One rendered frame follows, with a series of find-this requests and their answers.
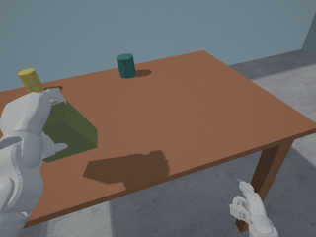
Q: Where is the table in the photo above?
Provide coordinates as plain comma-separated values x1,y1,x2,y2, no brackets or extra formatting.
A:
0,50,316,233

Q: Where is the right robot hand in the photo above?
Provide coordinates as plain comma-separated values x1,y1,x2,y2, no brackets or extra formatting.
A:
229,179,267,223

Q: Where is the robot right forearm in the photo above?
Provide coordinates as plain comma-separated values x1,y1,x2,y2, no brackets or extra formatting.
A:
248,214,278,237

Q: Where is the robot left forearm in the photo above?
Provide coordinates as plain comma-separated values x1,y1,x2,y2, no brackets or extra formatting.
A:
0,131,43,237

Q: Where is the left robot hand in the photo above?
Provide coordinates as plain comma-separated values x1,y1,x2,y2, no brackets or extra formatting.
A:
0,88,68,159

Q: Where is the sponge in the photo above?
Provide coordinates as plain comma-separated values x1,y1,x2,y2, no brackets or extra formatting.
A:
42,101,98,163

